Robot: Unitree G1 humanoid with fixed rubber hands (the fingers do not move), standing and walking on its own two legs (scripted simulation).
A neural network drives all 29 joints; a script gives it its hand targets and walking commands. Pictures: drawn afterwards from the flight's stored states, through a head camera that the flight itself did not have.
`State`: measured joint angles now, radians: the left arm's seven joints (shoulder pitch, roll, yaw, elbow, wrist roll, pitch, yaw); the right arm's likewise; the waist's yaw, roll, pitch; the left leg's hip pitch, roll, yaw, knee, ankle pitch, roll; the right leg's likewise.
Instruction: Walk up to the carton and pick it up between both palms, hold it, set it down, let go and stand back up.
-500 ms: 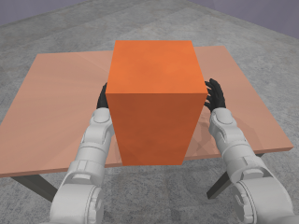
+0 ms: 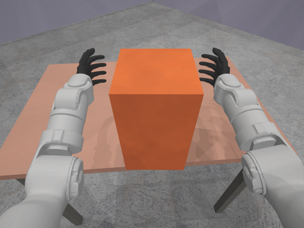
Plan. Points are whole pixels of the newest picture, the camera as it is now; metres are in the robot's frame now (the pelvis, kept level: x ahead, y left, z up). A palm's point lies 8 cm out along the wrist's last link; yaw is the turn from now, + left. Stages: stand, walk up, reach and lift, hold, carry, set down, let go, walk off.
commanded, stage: set down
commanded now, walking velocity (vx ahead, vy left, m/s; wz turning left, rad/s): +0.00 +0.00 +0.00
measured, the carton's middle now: (155, 115) +0.39 +0.01 +0.11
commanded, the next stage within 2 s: none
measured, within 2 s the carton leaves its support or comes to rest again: neither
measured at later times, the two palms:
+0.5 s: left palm (88, 69) +0.42 +0.16 +0.24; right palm (253, 71) +0.40 -0.22 +0.23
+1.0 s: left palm (82, 105) +0.36 +0.18 +0.18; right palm (243, 102) +0.36 -0.20 +0.18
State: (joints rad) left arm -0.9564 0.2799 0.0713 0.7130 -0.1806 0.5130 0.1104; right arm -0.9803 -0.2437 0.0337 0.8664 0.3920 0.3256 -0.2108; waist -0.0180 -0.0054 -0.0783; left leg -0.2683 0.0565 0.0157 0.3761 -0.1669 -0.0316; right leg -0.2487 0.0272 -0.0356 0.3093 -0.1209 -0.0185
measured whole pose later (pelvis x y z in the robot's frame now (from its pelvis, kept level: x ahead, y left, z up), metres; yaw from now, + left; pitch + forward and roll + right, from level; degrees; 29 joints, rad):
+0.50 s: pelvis -0.01 +0.00 +0.00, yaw -2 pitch +2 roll +0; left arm -0.94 0.34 0.08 0.49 -0.22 0.74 0.12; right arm -0.96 -0.39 0.06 0.72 0.51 0.47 -0.12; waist -0.06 -0.02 -0.08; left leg -0.23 0.05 0.04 0.35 -0.16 -0.03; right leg -0.24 0.03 0.00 0.32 -0.11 -0.02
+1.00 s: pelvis -0.01 +0.00 +0.00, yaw -1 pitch -1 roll +0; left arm -0.56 0.27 0.11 0.06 -0.18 0.84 0.09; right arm -0.61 -0.29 -0.02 0.38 0.42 0.47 -0.15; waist -0.06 -0.05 -0.01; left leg -0.16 0.04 0.02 0.34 -0.16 -0.02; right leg -0.16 0.02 -0.01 0.31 -0.12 -0.01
